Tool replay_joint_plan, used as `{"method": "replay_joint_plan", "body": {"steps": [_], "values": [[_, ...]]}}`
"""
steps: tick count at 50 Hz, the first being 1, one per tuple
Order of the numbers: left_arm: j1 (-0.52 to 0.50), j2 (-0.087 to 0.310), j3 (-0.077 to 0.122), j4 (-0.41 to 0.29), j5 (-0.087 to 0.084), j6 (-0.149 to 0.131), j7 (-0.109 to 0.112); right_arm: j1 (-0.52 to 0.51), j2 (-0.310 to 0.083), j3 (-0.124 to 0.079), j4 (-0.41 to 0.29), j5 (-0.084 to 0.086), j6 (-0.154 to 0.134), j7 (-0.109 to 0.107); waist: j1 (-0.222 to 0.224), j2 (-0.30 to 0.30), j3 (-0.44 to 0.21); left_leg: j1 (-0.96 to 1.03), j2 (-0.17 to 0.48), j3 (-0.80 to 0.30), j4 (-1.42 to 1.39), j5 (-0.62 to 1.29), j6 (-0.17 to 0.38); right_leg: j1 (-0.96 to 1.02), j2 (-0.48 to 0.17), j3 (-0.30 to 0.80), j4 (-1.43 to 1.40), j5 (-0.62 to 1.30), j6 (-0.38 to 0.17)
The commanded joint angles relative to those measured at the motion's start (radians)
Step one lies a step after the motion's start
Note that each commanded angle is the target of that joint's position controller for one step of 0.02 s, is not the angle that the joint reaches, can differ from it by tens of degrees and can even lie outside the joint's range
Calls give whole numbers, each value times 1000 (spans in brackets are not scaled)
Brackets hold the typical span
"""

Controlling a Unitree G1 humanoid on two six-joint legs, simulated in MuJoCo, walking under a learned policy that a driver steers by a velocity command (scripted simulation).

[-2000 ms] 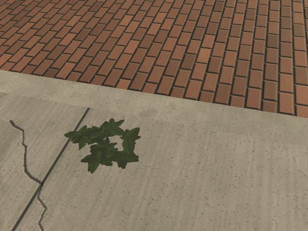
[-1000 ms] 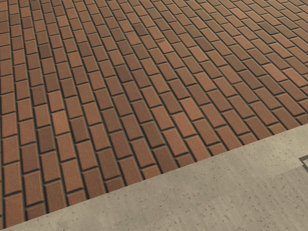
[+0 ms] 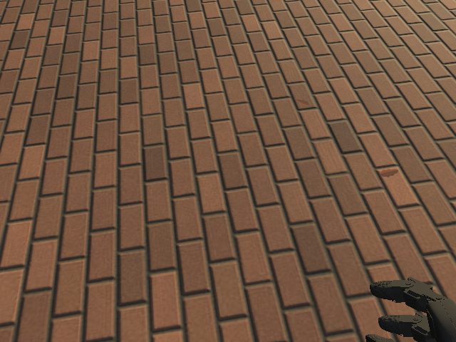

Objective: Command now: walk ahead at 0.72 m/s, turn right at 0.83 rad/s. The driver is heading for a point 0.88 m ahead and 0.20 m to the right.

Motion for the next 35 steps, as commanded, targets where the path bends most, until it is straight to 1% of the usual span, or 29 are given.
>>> {"method": "replay_joint_plan", "body": {"steps": [1, 2, 3, 4, 5, 6, 7, 8, 9, 10, 11, 12, 13, 14, 15, 16, 17, 18, 19, 20, 21, 23, 24, 26, 28, 31, 33, 34, 35], "values": [[-76, 84, 25, -90, -52, 26, 19, 524, -199, -79, 134, -26, -6, -32, -223, 21, -109, 886, 231, -73, 213, 682, 27, -708, 28, -108, 695, -43, -9], [-32, 26, -5, -132, -70, 21, 35, 616, -226, -101, 151, -17, -5, -17, -237, 172, -280, 1249, 468, -214, 513, 989, 137, -1056, -46, -152, 863, -102, 13], [-139, 29, -15, -145, -34, 19, 44, 642, -146, -93, 136, 5, 12, -12, -307, 59, -317, 1161, 452, -203, 456, 725, 142, -1125, -119, -168, 860, 0, 6], [-199, -15, -37, -246, -79, -13, 17, 569, -165, -109, 135, 66, 25, -28, -291, 205, -307, 1072, 431, -204, 378, 423, 201, -1181, -190, -85, 864, 110, 59], [-357, 13, -26, -312, -102, -18, 14, 500, -198, -129, 143, 66, 31, -58, -276, 234, -268, 887, 495, -358, 212, -61, 255, -1183, -231, -99, 770, 236, 79], [-422, 56, -15, -344, -94, 9, 12, 341, -120, -104, 132, 82, 30, -80, -192, 93, -76, 614, 491, -320, 87, -72, 206, -1117, -299, -50, 611, 264, 114], [-436, 55, -9, -379, -78, 29, -6, 171, -79, -85, 120, 96, 32, -84, -99, 52, 106, 237, 385, -137, -5, -107, 130, -896, -336, -84, 327, 280, 132], [-395, 40, -7, -376, -63, 28, -16, 25, -86, -81, 83, 80, 25, -86, -43, 44, 167, -49, 249, 40, -41, -100, 103, -640, -288, -152, 70, 394, 156], [-299, 23, -2, -344, -44, 23, -28, -38, -125, -94, 67, 63, 15, -85, -11, 82, 132, -180, 157, 166, -12, -135, 75, -388, -238, -199, -149, 607, 165], [-216, 37, 15, -296, -34, 16, -42, 6, -142, -102, 74, 62, 4, -84, -21, 89, 51, -145, 124, 213, 24, -102, 60, -237, -154, -280, -246, 756, 158], [-169, 47, 26, -283, -28, 24, -51, 35, -183, -115, 82, 85, -2, -85, -13, 113, -19, -37, 136, 218, 73, 86, 55, -167, -100, -319, -280, 766, 130], [-137, 58, 33, -281, -26, 36, -55, 40, -206, -127, 81, 130, 0, -80, 9, 111, -59, 62, 148, 215, 162, 211, 47, -130, -78, -322, -332, 743, 82], [-82, 97, 51, -276, -15, 43, -56, 48, -218, -133, 79, 153, 7, -78, 54, 63, -105, 91, 146, 213, 334, 233, 38, -28, -54, -306, -397, 771, 17], [-1, 146, 76, -256, -8, 52, -50, 82, -187, -125, 76, 143, 15, -73, 98, -28, -165, -1, 115, 204, 588, -11, 7, 178, -50, -257, -423, 856, -43], [-72, 195, 77, -274, -25, 56, -34, 179, -61, -91, 81, 80, 33, -54, 10, -299, -132, -184, -32, 220, 928, -1003, -42, 299, -148, -96, -441, 1251, -115], [-185, 277, 74, -383, 30, 31, -39, 328, -65, -70, 24, 67, 38, -38, -96, -456, -365, -376, -178, 26, 1287, -1197, -66, 473, -449, 492, -503, 1394, -410], [-230, 253, 76, -430, 19, 27, -50, 257, -185, -86, 15, 71, 35, -30, -27, -241, -442, -407, -142, -111, 1291, -1095, -39, 469, -449, 558, -621, 1120, -401], [-305, 236, 69, -443, -8, 20, -50, 189, -198, -87, -14, 83, 36, -31, -57, -140, -297, -433, -118, -126, 1197, -1015, -18, 329, -407, 495, -652, 975, -349], [-352, 209, 63, -446, -35, 19, -46, 169, -184, -87, -16, 65, 40, -42, -105, -18, -196, -415, -86, -117, 1116, -976, -24, 191, -350, 437, -657, 930, -294], [-388, 190, 54, -451, -43, 21, -38, 172, -185, -89, -16, 59, 45, -48, -137, -16, -138, -379, -72, -123, 1044, -955, -31, 76, -323, 376, -654, 1014, -277], [-414, 184, 52, -463, -32, 29, -27, 170, -198, -93, -15, 58, 52, -46, -156, -30, -109, -316, -66, -121, 976, -944, -39, -16, -289, 311, -661, 1094, -259], [-450, 180, 55, -466, -26, 44, -9, 172, -169, -90, -6, 53, 56, -43, -179, -28, -89, -240, -78, -96, 768, -918, -62, -122, -225, 215, -639, 1218, -217], [-447, 188, 59, -465, -26, 51, 0, 154, -144, -84, -7, 53, 56, -44, -173, -23, -98, -213, -101, -76, 678, -880, -75, -148, -202, 200, -630, 1267, -202], [-461, 199, 65, -466, -30, 75, 20, 153, -124, -79, -1, 63, 65, -43, -175, -40, -165, -141, -128, -63, 553, -766, -97, -165, -183, 181, -604, 1263, -166], [-468, 178, 58, -466, -29, 92, 30, 148, -118, -77, 2, 66, 79, -39, -162, -85, -198, -67, -130, -48, 482, -667, -100, -203, -166, 159, -584, 1163, -128], [-447, 129, 40, -450, -21, 95, 28, 96, -112, -79, -25, 65, 87, -41, -140, -153, -154, -9, -119, -53, 403, -610, -87, -248, -161, 198, -566, 928, -94], [-473, 106, 30, -451, -19, 91, 23, 107, -113, -89, -32, 60, 78, -39, -166, -178, -120, 70, -109, -48, 244, -519, -50, -254, -148, 228, -517, 764, -57], [-451, 80, 22, -442, -17, 87, 19, 114, -120, -96, -33, 52, 72, -39, -169, -165, -95, 127, -76, -54, 155, -431, -18, -270, -118, 215, -467, 654, -22], [-377, 18, 5, -432, -2, 82, 16, 110, -165, -100, -53, 32, 70, -43, -130, -2, -103, 209, 115, -248, 100, -245, 54, -335, -26, 122, -267, 337, 39]]}}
